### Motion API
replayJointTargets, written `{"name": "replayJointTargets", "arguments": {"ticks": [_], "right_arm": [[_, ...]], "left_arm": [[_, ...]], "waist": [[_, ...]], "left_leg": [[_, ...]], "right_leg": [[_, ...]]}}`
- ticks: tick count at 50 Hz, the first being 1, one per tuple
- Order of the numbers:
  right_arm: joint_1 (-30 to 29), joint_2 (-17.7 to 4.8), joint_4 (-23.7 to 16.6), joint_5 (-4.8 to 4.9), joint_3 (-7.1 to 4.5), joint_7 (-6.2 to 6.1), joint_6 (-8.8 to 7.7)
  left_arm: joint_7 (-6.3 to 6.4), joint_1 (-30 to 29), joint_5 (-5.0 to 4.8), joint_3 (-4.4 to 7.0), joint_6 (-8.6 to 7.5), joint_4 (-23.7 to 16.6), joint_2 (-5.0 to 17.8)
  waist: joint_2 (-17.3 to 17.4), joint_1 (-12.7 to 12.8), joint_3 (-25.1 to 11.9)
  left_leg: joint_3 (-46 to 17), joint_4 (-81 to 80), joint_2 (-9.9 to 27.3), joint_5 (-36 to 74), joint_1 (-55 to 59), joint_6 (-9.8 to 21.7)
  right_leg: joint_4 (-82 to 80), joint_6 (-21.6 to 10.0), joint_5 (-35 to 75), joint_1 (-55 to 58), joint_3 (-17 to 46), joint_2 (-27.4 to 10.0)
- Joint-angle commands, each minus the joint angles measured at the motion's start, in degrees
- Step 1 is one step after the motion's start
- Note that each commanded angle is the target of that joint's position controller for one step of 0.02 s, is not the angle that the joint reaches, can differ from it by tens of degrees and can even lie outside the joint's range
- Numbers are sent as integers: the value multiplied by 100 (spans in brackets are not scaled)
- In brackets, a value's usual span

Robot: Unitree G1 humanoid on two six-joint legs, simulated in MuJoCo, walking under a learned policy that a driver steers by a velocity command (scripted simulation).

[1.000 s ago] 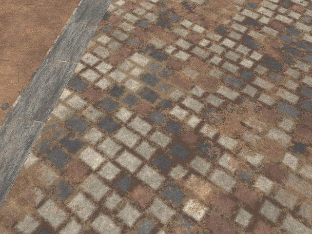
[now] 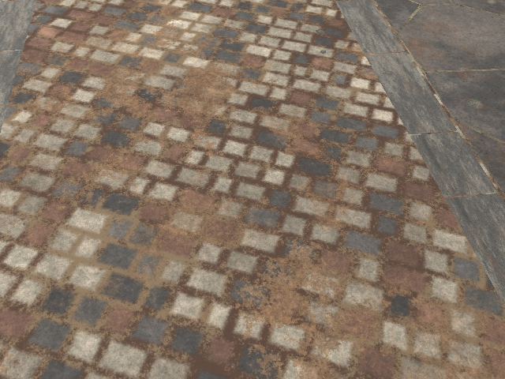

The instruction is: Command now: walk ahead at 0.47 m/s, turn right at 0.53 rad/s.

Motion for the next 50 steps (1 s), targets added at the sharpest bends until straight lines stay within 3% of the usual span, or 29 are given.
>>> {"name": "replayJointTargets", "arguments": {"ticks": [1, 5, 10, 13, 15, 16, 17, 18, 19, 20, 21, 22, 23, 25, 29, 33, 38, 41, 43, 44, 45, 46, 47, 48, 49, 50], "right_arm": [[545, -593, -119, 20, -172, -33, -85], [1058, -589, 198, 90, -187, 73, -254], [1272, -559, 464, 118, -179, 110, -237], [1595, -690, 710, 159, -201, 123, -193], [1694, -840, 833, 151, -237, 116, -142], [1671, -911, 874, 151, -252, 110, -120], [1635, -943, 917, 186, -256, 106, -95], [1652, -829, 904, 221, -216, 112, -93], [1603, -463, 632, 214, -115, 129, -107], [2218, -42, 576, 330, -63, 99, -49], [1775, -654, 699, 193, -232, 48, 40], [1501, -534, 641, 206, -239, 95, 36], [1449, -376, 695, 209, -216, 117, 55], [1568, -264, 811, 76, -232, 190, 202], [998, -113, 603, 50, -262, 314, 336], [141, -37, 290, 49, -214, 401, 334], [-834, -11, -98, 15, -107, 508, 308], [-827, -132, -173, -6, -142, 477, 315], [-228, -292, -40, -12, -226, 412, 307], [415, -432, 144, -28, -312, 365, 259], [1346, -765, 427, -95, -464, 277, 222], [1383, -1505, 389, -99, -653, 191, 240], [1506, -1587, 282, 117, -676, 180, 319], [1215, -1434, 352, 152, -638, 121, 349], [939, -1090, 365, 186, -553, 98, 326], [677, -872, 351, 180, -491, 82, 282]], "left_arm": [[-141, -270, 104, 28, -23, -429, 330], [-224, -602, 98, -52, 29, -541, 162], [-279, -1664, 116, -224, 0, -868, -27], [-280, -2154, 109, -318, -38, -1013, -81], [-206, -2080, 92, -315, -79, -1000, -1], [-150, -1793, 93, -287, -112, -910, 70], [-83, -1162, 122, -235, -169, -693, 167], [2, -282, 212, -139, -244, -392, 412], [108, 715, 324, -11, -283, -293, 943], [144, 661, 243, 70, -215, -304, 1325], [141, 261, 69, -6, -177, -345, 869], [132, -253, 38, -128, -206, -368, 467], [108, -485, 34, -190, -257, -348, 203], [139, -590, 6, -241, -348, -269, 8], [163, -289, -50, -186, -526, -52, 89], [185, -21, -20, -196, -516, 143, 10], [243, 341, -14, -143, -473, 365, 262], [293, 424, 5, -110, -378, 463, 432], [322, 391, 28, -60, -271, 484, 629], [317, 377, 22, -41, -210, 466, 704], [293, 284, 19, -51, -194, 359, 679], [178, 575, -53, -208, -235, -26, -71], [141, -128, -28, -122, -313, -294, 363], [112, -609, -48, -139, -389, -447, 356], [113, -563, -73, -175, -457, -415, 307], [127, -473, -33, -164, -435, -331, 287]], "waist": [[853, -308, 320], [843, -313, 156], [828, -428, 408], [870, -507, 466], [846, -412, 457], [815, -244, 335], [656, 83, 21], [445, 422, -557], [-376, 755, -1423], [-1363, 401, -1929], [-367, 378, -1137], [-318, 134, -345], [-284, -18, -14], [-442, -258, 197], [-292, -345, 329], [-233, -248, 558], [-164, -26, 718], [-223, -115, 550], [-357, -405, 116], [-309, -674, -273], [74, -1121, -771], [1439, -732, -1303], [965, -983, -1671], [532, -880, -770], [200, -631, -238], [5, -358, 85]], "left_leg": [[-1740, -1832, 1520, -733, 1354, 505], [-929, -1778, 1381, 1200, 1575, 653], [-212, -1908, 1246, 1883, 1426, 716], [-271, -1807, 1266, 2286, 1297, 740], [-417, -1507, 1420, 2972, 1426, 748], [-419, -1133, 1415, 3661, 1492, 702], [-271, -358, 1258, 4179, 1428, 606], [-94, 741, 972, 3662, 839, 496], [133, 2500, 599, 1245, -278, 388], [48, 4008, -188, -1926, -1698, 294], [-446, 4287, 145, -1481, -1990, 369], [-459, 4098, 337, -962, -1996, 383], [-404, 3878, 475, -666, -1800, 340], [-328, 3703, 574, -443, -1452, 228], [-234, 3622, 614, 159, -1960, 130], [-70, 2720, 619, 945, -2356, 53], [490, 1237, 451, 1217, -1936, 276], [798, 900, 97, 545, -1512, 582], [949, 806, -312, -133, -747, 857], [874, 516, -494, -221, 70, 1018], [252, 77, -222, -298, 1472, 1276], [-2604, -90, 1629, -387, 3395, 2096], [-4543, -1080, 2063, -418, 3604, 2461], [-3517, -1209, 1942, -109, 3057, 2238], [-2902, -1281, 1737, 479, 2219, 1986], [-2380, -1341, 1401, 1136, 1565, 1729]], "right_leg": [[639, 77, 577, -1924, -58, -595], [551, 207, 1066, -2082, -18, -474], [-991, 330, 1727, -1935, -468, -545], [-1897, 213, 1680, -1197, -971, -594], [-2199, 73, 1485, -775, -1015, -487], [-2405, -7, 1380, -343, -1029, -362], [-2817, -118, 1544, 511, -1049, -238], [-2898, -258, 1623, 1875, -835, -439], [-3058, -511, 847, 3285, 855, -2088], [-3815, -993, 593, 3892, 3016, -3269], [-3942, -865, 253, 3088, 2602, -2927], [-4136, -709, 581, 2321, 1713, -2604], [-4350, -558, 1149, 1797, 1084, -2327], [-4567, -366, 1769, 1252, 258, -1997], [-4791, -413, 2639, 1316, -498, -1943], [-4834, -424, 3003, 1434, -1147, -1821], [-4705, -337, 3673, 1873, -1672, -1949], [-3980, -235, 5568, 2453, -1953, -2032], [-2762, -209, 6942, 2637, -2069, -2057], [-1710, -175, 6676, 2393, -2088, -2040], [-140, 4, 5344, 1424, -2141, -1889], [2034, 361, 330, -1134, -2032, -958], [2917, 457, -651, -2124, -733, -299], [2719, 378, -32, -2625, -396, -746], [2114, 349, 431, -2363, -426, -974], [1624, 370, 547, -1975, -418, -1121]]}}
Velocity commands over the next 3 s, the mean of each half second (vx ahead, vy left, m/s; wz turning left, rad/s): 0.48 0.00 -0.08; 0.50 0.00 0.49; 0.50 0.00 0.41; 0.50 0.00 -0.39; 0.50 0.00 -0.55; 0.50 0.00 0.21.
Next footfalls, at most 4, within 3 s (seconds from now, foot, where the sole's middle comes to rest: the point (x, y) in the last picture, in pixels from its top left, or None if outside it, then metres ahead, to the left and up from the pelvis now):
0.36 right None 0.31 -0.13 -0.78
0.90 left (232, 350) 0.59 0.08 -0.78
1.44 right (246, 242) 0.94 0.06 -0.78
1.94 left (169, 196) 1.11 0.33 -0.78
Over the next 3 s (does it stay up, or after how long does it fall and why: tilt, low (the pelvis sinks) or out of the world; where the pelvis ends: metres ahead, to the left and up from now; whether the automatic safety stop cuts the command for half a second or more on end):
stays up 1.53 0.20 -0.01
